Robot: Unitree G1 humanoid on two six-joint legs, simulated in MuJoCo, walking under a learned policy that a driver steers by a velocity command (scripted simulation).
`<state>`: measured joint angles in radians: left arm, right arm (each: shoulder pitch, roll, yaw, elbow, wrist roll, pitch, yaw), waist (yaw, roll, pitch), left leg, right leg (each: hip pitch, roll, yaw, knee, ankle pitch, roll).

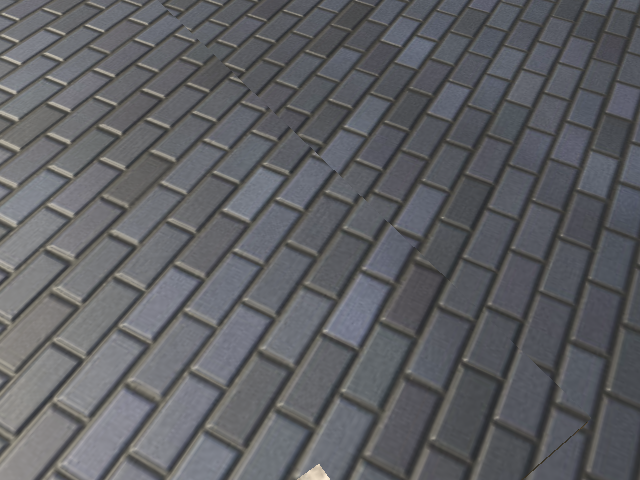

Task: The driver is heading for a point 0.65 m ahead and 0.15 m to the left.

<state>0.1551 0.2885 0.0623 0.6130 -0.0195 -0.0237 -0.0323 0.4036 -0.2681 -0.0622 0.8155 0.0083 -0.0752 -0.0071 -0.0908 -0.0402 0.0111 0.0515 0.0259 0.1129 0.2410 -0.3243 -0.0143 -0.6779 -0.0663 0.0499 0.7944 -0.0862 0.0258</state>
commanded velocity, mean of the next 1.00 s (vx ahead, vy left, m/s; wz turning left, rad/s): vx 0.32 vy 0.00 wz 0.22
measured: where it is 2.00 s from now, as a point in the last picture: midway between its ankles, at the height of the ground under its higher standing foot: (296, 452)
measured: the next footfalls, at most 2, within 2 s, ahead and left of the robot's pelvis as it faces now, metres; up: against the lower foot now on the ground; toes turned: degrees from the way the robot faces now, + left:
right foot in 0.12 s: +0.23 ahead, -0.15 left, +0.00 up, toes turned -3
left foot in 0.64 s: +0.54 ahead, +0.07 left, +0.00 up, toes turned +7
